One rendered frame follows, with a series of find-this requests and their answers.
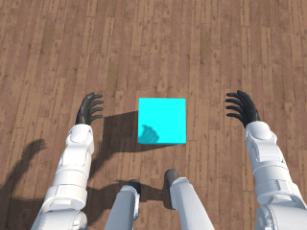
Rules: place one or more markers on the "left robot upper arm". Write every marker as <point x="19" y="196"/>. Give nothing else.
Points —
<point x="61" y="220"/>

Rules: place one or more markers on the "left robot forearm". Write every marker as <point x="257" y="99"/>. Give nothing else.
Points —
<point x="68" y="191"/>

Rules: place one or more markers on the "right robot upper arm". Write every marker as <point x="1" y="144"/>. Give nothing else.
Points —
<point x="279" y="217"/>

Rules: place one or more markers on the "robot right thigh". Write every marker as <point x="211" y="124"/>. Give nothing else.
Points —
<point x="192" y="214"/>

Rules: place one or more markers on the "right robot foot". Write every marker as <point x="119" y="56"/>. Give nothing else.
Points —
<point x="171" y="176"/>

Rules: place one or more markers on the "carton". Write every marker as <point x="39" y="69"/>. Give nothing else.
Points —
<point x="161" y="121"/>

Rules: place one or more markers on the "right robot forearm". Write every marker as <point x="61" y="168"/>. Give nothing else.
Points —
<point x="273" y="181"/>

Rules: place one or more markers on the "left robot hand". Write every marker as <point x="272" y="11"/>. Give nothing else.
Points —
<point x="84" y="114"/>

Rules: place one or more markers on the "right robot hand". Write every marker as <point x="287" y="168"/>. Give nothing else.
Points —
<point x="246" y="108"/>

